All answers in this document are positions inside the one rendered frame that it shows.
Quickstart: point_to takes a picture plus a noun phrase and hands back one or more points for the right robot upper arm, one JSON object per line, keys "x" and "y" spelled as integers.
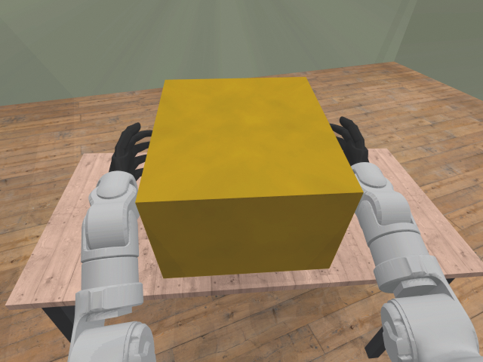
{"x": 430, "y": 328}

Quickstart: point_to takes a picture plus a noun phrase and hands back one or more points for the left robot upper arm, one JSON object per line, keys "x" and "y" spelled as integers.
{"x": 126, "y": 342}

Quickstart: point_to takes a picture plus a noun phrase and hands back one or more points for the robot right forearm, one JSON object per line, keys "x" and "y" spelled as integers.
{"x": 403, "y": 264}

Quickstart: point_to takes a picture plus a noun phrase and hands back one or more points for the robot left forearm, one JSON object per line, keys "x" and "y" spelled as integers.
{"x": 110, "y": 247}

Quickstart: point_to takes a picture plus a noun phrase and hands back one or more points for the robot right hand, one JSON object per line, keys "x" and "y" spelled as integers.
{"x": 352, "y": 143}

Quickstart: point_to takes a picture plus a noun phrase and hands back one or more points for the carton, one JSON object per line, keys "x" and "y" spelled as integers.
{"x": 244, "y": 175}

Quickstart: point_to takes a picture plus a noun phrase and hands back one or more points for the robot left hand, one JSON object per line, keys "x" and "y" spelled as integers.
{"x": 124, "y": 158}

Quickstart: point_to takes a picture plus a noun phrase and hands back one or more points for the table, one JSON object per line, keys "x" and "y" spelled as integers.
{"x": 53, "y": 273}

